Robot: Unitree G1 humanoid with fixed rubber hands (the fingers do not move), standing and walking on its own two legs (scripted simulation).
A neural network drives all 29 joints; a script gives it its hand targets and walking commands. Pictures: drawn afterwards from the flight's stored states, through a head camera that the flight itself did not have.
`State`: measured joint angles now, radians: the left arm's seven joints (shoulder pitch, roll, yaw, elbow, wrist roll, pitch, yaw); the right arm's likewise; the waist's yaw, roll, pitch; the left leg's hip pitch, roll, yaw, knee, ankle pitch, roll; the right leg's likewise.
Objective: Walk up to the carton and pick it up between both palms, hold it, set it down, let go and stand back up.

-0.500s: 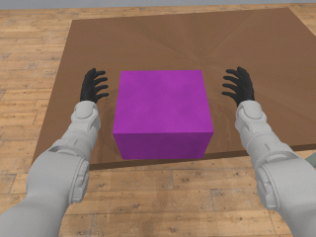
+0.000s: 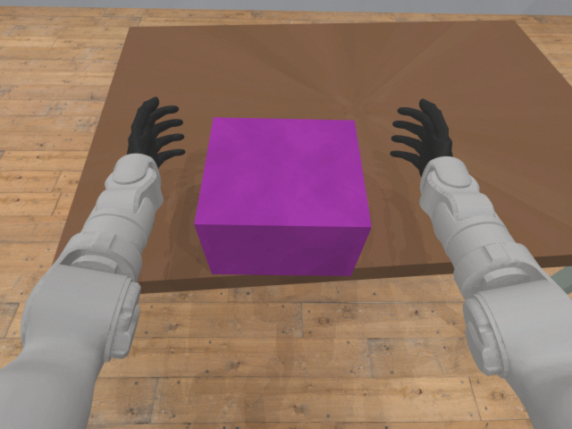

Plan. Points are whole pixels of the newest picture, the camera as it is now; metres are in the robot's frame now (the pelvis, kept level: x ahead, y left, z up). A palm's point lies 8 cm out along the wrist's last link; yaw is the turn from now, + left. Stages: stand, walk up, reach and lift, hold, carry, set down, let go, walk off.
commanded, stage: set down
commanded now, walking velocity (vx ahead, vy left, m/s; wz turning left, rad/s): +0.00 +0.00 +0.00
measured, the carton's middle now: (282, 197) +0.47 +0.03 +0.02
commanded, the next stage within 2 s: none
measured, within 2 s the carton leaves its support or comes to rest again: neither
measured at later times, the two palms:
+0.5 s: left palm (129, 198) +0.41 +0.23 +0.09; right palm (442, 196) +0.42 -0.17 +0.10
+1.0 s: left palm (114, 259) +0.33 +0.24 +0.06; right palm (448, 256) +0.35 -0.18 +0.07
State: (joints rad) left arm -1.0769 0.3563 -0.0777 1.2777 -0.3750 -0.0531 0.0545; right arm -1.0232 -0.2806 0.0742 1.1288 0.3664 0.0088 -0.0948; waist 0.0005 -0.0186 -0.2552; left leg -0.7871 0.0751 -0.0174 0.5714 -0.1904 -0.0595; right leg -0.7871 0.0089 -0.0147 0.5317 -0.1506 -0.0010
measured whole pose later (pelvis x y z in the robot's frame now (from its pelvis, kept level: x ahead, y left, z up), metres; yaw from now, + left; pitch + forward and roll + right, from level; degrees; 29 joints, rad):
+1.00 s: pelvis +0.01 +0.01 +0.02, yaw +2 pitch +3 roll -1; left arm -0.33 0.28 0.03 0.54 -0.22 0.05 0.01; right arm -0.32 -0.20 -0.01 0.58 0.27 -0.04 -0.08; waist 0.01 -0.03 -0.01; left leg -0.30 0.05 -0.03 0.43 -0.18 -0.05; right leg -0.28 -0.01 -0.02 0.39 -0.15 0.01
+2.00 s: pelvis +0.03 +0.02 +0.02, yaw +0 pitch -4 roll +0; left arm 0.17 0.23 -0.04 0.36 -0.15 0.09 0.05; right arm 0.16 -0.16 -0.04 0.51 0.09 -0.09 -0.01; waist 0.03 -0.02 0.03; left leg -0.10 0.04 0.00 0.40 -0.23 -0.03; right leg -0.11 -0.02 0.02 0.39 -0.21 0.03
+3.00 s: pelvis +0.05 +0.02 +0.01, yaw +3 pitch -1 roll +0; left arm 0.31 0.22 0.04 0.70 0.05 0.00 -0.01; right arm 0.32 -0.20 -0.06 0.84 -0.03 0.00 0.03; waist 0.01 -0.01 -0.03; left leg -0.20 0.03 -0.04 0.54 -0.32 -0.03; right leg -0.19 -0.03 -0.03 0.53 -0.32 0.03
